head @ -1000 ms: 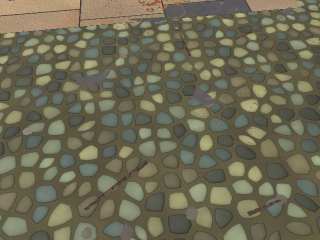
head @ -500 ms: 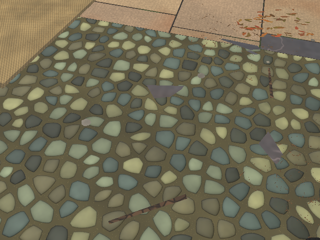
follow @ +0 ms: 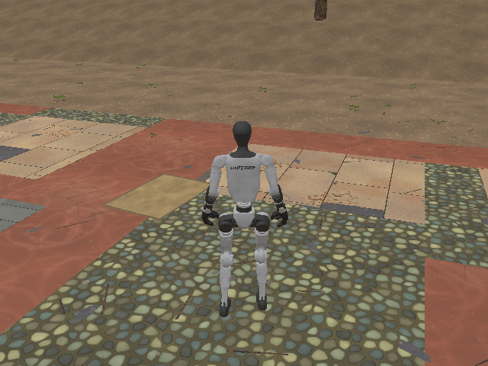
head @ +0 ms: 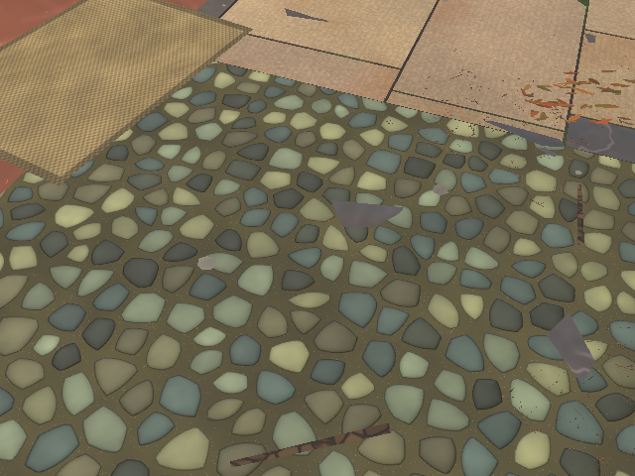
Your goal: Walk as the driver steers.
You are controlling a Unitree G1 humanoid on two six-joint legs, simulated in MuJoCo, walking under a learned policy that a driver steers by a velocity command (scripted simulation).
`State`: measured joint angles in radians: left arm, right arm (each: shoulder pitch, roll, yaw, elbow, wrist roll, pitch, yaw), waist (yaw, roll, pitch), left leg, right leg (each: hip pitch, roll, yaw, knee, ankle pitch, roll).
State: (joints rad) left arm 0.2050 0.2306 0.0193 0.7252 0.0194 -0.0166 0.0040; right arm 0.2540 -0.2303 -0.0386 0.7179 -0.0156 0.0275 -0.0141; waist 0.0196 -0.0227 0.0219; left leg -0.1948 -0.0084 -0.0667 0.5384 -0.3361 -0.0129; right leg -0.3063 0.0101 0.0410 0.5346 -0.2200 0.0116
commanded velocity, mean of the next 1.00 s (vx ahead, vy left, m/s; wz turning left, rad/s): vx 0.64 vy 0.00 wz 0.01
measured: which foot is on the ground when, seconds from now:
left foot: down 0.00-0.28, up 0.30-0.72, down 0.74-1.00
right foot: down 0.00-0.00, up 0.02-0.26, down 0.28-0.74, up 0.76-1.00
